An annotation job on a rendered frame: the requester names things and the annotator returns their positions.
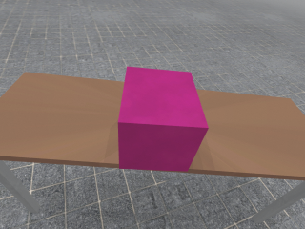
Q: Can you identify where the carton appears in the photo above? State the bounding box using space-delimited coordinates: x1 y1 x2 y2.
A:
118 66 209 172

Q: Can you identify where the table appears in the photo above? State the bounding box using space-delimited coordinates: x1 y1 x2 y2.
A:
0 72 305 224

